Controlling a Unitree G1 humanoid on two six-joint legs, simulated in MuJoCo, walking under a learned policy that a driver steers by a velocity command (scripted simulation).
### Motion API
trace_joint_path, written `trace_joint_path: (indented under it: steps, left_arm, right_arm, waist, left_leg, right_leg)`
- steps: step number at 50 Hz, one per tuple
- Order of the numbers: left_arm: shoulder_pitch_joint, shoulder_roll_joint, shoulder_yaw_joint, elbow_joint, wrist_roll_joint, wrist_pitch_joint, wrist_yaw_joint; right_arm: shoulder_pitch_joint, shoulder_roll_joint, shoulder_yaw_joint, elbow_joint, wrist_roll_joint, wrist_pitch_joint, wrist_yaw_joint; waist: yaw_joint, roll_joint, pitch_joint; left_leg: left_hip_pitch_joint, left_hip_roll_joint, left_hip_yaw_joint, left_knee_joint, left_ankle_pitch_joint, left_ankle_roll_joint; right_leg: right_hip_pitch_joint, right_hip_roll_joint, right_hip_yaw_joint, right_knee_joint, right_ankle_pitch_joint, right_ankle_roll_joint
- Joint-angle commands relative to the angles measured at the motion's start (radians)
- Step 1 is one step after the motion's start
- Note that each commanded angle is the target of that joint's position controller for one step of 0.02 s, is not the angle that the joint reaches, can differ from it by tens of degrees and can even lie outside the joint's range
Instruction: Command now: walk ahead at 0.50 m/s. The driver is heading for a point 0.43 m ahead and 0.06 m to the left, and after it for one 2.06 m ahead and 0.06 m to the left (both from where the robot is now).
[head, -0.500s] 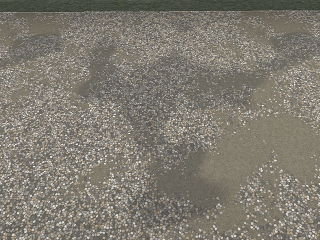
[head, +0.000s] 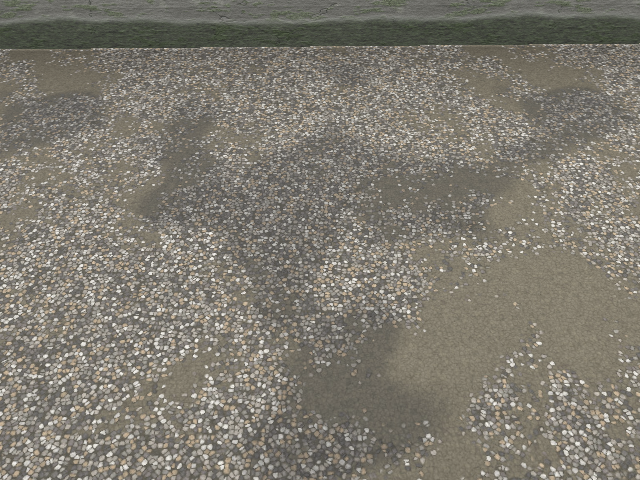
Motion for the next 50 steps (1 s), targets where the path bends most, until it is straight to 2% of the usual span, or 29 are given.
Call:
trace_joint_path:
  steps: [1, 13, 14, 15, 16, 19, 20, 21, 22, 23, 24, 25, 26, 27, 28, 29, 32, 40, 50]
  left_arm:
    - [-0.077, 0.076, 0.021, -0.094, -0.001, -0.016, 0.003]
    - [-0.048, 0.080, 0.026, -0.088, -0.001, -0.012, 0.010]
    - [-0.050, 0.082, 0.031, -0.089, -0.001, -0.002, 0.018]
    - [-0.056, 0.132, 0.048, -0.088, -0.003, 0.008, 0.019]
    - [-0.006, 0.140, 0.050, -0.063, 0.005, 0.005, 0.016]
    - [-0.050, 0.105, 0.045, -0.064, 0.003, 0.007, 0.013]
    - [-0.073, 0.096, 0.041, -0.068, 0.008, 0.009, 0.012]
    - [-0.081, 0.087, 0.038, -0.069, 0.009, 0.011, 0.010]
    - [-0.100, 0.077, 0.040, -0.080, -0.003, 0.016, 0.014]
    - [-0.098, 0.065, 0.030, -0.078, 0.006, 0.015, 0.008]
    - [-0.123, 0.023, 0.018, -0.092, 0.016, 0.008, 0.006]
    - [-0.078, 0.029, 0.011, -0.076, 0.008, -0.003, 0.011]
    - [-0.070, 0.042, 0.011, -0.075, 0.007, -0.002, 0.012]
    - [-0.073, 0.069, 0.021, -0.079, -0.004, -0.005, 0.012]
    - [-0.078, 0.061, 0.018, -0.088, -0.010, -0.006, 0.007]
    - [-0.105, 0.070, 0.017, -0.098, -0.008, -0.008, 0.003]
    - [-0.104, 0.078, 0.017, -0.109, -0.006, -0.013, -0.003]
    - [-0.075, 0.056, 0.013, -0.110, -0.003, -0.023, 0.001]
    - [-0.050, 0.060, 0.018, -0.099, -0.001, -0.020, 0.007]
  right_arm:
    - [-0.087, -0.072, -0.022, -0.090, 0.000, -0.016, -0.003]
    - [-0.096, -0.068, -0.028, -0.077, 0.003, -0.013, -0.013]
    - [-0.061, -0.094, -0.037, -0.056, 0.002, -0.011, -0.018]
    - [-0.088, -0.131, -0.053, -0.072, -0.005, -0.002, -0.007]
    - [-0.076, -0.132, -0.058, -0.064, -0.002, -0.002, -0.012]
    - [-0.115, -0.094, -0.049, -0.068, 0.001, 0.003, -0.010]
    - [-0.114, -0.088, -0.049, -0.073, 0.003, 0.008, -0.007]
    - [-0.126, -0.085, -0.048, -0.076, 0.003, 0.011, -0.005]
    - [-0.130, -0.081, -0.045, -0.075, 0.002, 0.011, -0.003]
    - [-0.131, -0.072, -0.041, -0.070, 0.015, 0.015, -0.014]
    - [-0.166, -0.049, -0.032, -0.081, 0.008, 0.014, -0.015]
    - [-0.142, -0.027, -0.021, -0.082, -0.004, 0.005, -0.012]
    - [-0.152, -0.020, -0.019, -0.087, -0.008, 0.006, -0.018]
    - [-0.113, -0.025, -0.017, -0.081, -0.014, 0.006, -0.020]
    - [-0.133, -0.048, -0.024, -0.077, -0.002, 0.003, -0.015]
    - [-0.154, -0.058, -0.026, -0.084, 0.002, 0.000, -0.010]
    - [-0.157, -0.062, -0.024, -0.085, 0.001, -0.010, -0.002]
    - [-0.130, -0.042, -0.018, -0.075, 0.000, -0.018, -0.008]
    - [-0.102, -0.047, -0.021, -0.066, 0.000, -0.015, -0.014]
  waist:
    - [0.001, -0.003, -0.034]
    - [0.008, -0.003, -0.070]
    - [0.014, 0.011, -0.098]
    - [0.009, 0.022, -0.073]
    - [0.011, 0.010, -0.164]
    - [0.011, -0.011, -0.169]
    - [0.012, -0.034, -0.160]
    - [0.014, -0.029, -0.155]
    - [0.013, -0.005, -0.145]
    - [0.029, -0.018, -0.155]
    - [0.038, -0.009, -0.114]
    - [0.021, -0.008, -0.155]
    - [0.014, -0.020, -0.109]
    - [0.005, -0.041, -0.106]
    - [0.013, -0.017, -0.072]
    - [0.007, -0.020, -0.033]
    - [0.009, -0.015, -0.020]
    - [0.009, 0.001, -0.037]
    - [0.009, -0.004, -0.057]
  left_leg:
    - [0.002, 0.075, -0.102, -0.084, 0.127, -0.001]
    - [0.062, 0.071, -0.085, -0.027, 0.291, 0.007]
    - [0.108, 0.068, -0.089, -0.006, 0.344, 0.015]
    - [0.092, 0.106, -0.048, 0.032, 0.713, 0.020]
    - [0.110, 0.108, -0.032, 0.054, 0.741, 0.016]
    - [0.078, 0.103, -0.013, 0.043, 0.687, 0.004]
    - [0.065, 0.105, -0.013, 0.037, 0.671, 0.001]
    - [0.060, 0.107, -0.010, 0.031, 0.644, -0.002]
    - [0.069, 0.106, -0.016, 0.013, 0.656, -0.001]
    - [0.110, 0.107, -0.065, -0.014, 0.590, 0.005]
    - [0.110, 0.110, -0.081, 0.007, 0.551, 0.009]
    - [0.112, 0.086, -0.063, -0.014, 0.309, 0.003]
    - [0.086, 0.082, -0.060, -0.025, 0.269, -0.001]
    - [0.069, 0.076, -0.053, -0.040, 0.194, -0.007]
    - [0.015, 0.069, -0.063, -0.054, 0.071, -0.014]
    - [-0.005, 0.068, -0.067, -0.065, 0.057, -0.018]
    - [0.000, 0.071, -0.074, -0.062, 0.072, -0.017]
    - [0.015, 0.077, -0.083, -0.068, 0.107, -0.008]
    - [0.045, 0.077, -0.081, -0.046, 0.210, 0.001]
  right_leg:
    - [-0.005, -0.069, 0.106, -0.101, 0.148, 0.000]
    - [0.050, -0.067, 0.098, -0.068, 0.362, -0.005]
    - [0.030, -0.076, 0.085, -0.047, 0.385, -0.017]
    - [0.023, -0.091, 0.065, 0.006, 0.686, -0.012]
    - [0.073, -0.091, 0.049, 0.033, 0.727, -0.003]
    - [0.076, -0.095, 0.038, 0.029, 0.730, 0.005]
    - [0.071, -0.094, 0.031, 0.027, 0.730, 0.004]
    - [0.064, -0.098, 0.030, 0.019, 0.713, 0.004]
    - [0.047, -0.100, 0.038, 0.007, 0.672, 0.008]
    - [0.028, -0.084, 0.023, -0.023, 0.506, 0.014]
    - [-0.008, -0.074, 0.015, -0.025, 0.420, 0.020]
    - [0.022, -0.079, 0.060, -0.069, 0.290, 0.021]
    - [0.046, -0.081, 0.078, -0.084, 0.328, 0.009]
    - [0.031, -0.088, 0.103, -0.092, 0.278, -0.007]
    - [0.000, -0.091, 0.111, -0.126, 0.163, -0.007]
    - [-0.012, -0.097, 0.117, -0.133, 0.135, -0.007]
    - [-0.024, -0.093, 0.114, -0.133, 0.127, -0.004]
    - [0.005, -0.081, 0.100, -0.123, 0.165, -0.004]
    - [0.042, -0.077, 0.087, -0.096, 0.284, -0.007]
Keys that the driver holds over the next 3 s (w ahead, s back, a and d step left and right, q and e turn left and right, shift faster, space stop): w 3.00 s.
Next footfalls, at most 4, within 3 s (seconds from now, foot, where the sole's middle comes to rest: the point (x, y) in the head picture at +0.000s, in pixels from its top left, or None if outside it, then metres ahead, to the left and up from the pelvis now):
none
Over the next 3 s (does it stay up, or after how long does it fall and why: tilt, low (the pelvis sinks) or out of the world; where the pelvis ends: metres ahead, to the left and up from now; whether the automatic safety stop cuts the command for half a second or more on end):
stays up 0.03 0.00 0.00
